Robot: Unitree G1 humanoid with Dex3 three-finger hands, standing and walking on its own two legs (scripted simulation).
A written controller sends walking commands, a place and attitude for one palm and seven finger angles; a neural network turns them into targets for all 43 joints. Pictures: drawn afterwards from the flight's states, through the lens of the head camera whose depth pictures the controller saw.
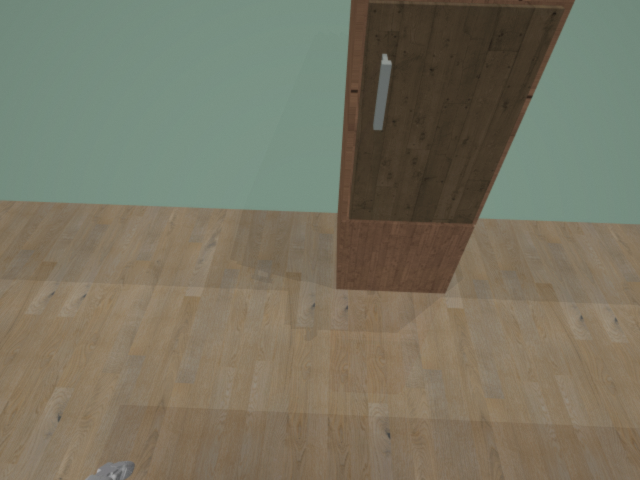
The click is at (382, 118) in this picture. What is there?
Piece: cupboard door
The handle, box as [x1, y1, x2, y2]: [373, 54, 391, 129]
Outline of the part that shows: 386,54 382,54 373,129 381,129 391,66 390,60 387,59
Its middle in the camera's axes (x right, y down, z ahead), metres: +0.13 -0.32 +0.86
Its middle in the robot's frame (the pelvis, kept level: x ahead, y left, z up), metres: +0.87 -0.09 +0.06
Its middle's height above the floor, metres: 0.83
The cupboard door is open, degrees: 0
